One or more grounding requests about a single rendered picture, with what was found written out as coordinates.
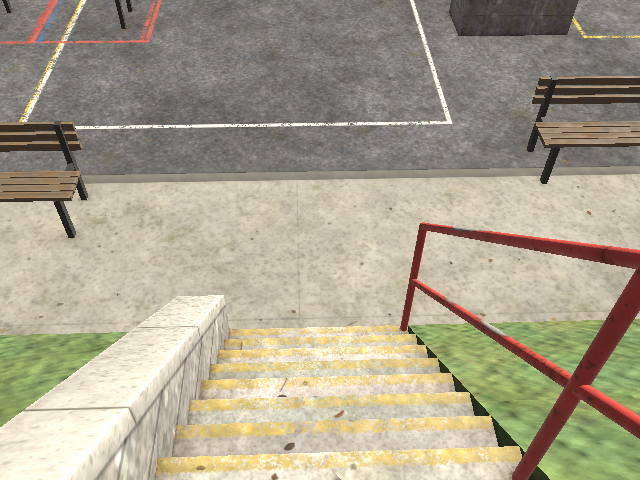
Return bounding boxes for stairs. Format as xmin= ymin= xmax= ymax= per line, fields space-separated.
xmin=155 ymin=325 xmax=522 ymax=480

